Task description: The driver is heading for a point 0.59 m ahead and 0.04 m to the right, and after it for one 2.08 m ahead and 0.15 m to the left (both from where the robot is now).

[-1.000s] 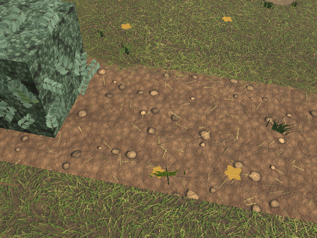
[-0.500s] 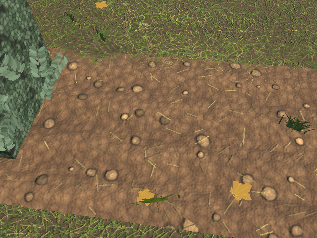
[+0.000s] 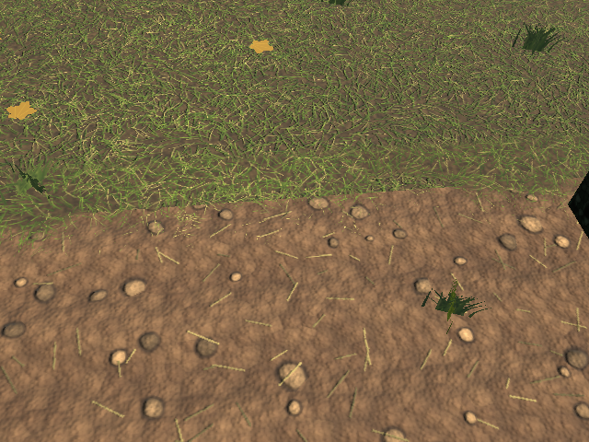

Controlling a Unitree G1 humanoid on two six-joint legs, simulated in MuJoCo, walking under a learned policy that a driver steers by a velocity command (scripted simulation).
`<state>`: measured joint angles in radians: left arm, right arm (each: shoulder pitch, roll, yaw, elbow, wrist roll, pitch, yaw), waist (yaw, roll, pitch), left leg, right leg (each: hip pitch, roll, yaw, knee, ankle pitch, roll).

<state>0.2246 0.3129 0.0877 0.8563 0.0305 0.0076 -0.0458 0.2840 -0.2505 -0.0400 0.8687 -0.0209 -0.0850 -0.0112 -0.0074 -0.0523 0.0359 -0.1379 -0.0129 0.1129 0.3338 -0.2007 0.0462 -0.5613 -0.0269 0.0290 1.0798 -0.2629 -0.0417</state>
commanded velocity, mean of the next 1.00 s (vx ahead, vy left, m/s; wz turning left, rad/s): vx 0.45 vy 0.00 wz -0.10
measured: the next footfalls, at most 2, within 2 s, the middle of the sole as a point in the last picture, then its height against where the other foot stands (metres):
right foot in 0.28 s outside the picture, level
left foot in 0.86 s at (326, 395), level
